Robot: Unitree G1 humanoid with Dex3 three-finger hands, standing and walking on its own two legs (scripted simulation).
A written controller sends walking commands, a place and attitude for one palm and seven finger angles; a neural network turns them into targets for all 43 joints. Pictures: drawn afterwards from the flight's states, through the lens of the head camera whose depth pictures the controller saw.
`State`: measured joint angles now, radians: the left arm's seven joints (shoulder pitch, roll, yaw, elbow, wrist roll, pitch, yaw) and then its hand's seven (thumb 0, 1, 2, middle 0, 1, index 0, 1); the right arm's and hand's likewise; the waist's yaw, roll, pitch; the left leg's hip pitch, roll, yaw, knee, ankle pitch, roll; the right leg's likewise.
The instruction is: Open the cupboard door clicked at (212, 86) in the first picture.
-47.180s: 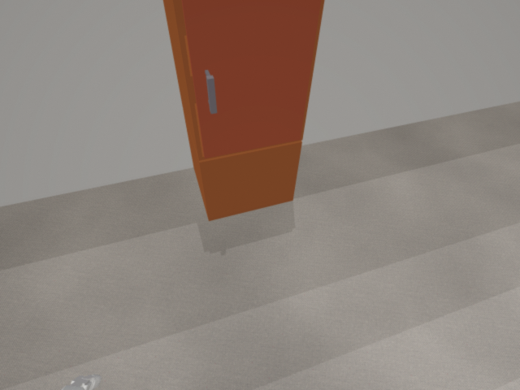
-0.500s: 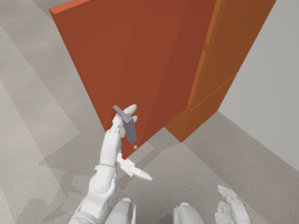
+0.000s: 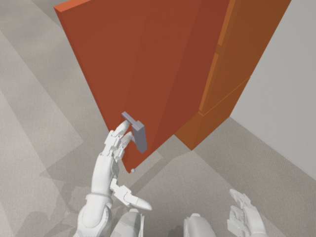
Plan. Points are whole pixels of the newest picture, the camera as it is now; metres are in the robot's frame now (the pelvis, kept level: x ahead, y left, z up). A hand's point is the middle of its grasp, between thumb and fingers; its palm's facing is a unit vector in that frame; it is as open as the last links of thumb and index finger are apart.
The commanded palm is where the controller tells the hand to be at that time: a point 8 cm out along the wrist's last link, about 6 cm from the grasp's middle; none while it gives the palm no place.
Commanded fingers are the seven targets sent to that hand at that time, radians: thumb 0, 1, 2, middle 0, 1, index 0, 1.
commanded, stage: slide the hand sideways off the handle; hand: left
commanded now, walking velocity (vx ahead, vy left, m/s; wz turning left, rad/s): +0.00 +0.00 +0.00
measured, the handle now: (134, 133) +0.36 +0.08 +0.05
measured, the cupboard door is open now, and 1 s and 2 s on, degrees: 92 92 92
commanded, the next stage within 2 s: draw the hand back to the body in 0.54 s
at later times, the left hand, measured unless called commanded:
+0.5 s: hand (111, 187) +0.23 +0.12 +0.04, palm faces -0.03 -1.00 -0.04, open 16.3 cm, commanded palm +0.20 +0.18 +0.04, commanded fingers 0.00 -0.50 0.30 -0.15 -0.30 -0.15 -0.30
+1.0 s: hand (79, 185) +0.21 +0.16 +0.11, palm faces -0.02 -1.00 -0.07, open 16.3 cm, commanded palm +0.18 +0.22 +0.12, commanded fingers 0.00 -0.50 0.30 -0.15 -0.30 -0.15 -0.30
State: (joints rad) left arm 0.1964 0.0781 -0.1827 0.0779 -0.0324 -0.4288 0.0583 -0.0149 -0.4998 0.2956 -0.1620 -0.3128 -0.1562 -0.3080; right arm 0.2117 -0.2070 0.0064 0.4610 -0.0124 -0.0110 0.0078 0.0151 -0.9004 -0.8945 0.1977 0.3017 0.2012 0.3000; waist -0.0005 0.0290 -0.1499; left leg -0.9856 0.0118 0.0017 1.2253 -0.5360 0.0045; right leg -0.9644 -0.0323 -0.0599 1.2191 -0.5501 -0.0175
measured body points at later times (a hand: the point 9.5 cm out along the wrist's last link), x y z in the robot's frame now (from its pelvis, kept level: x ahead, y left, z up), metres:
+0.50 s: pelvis +0.01 -0.01 -0.01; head +0.09 -0.02 +0.43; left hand +0.22 +0.17 +0.05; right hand +0.20 -0.24 -0.09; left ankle +0.03 +0.12 -0.63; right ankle +0.02 -0.11 -0.63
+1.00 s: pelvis +0.01 +0.00 +0.02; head +0.06 -0.01 +0.47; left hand +0.21 +0.21 +0.11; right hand +0.20 -0.23 -0.05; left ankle +0.03 +0.12 -0.63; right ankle +0.02 -0.11 -0.63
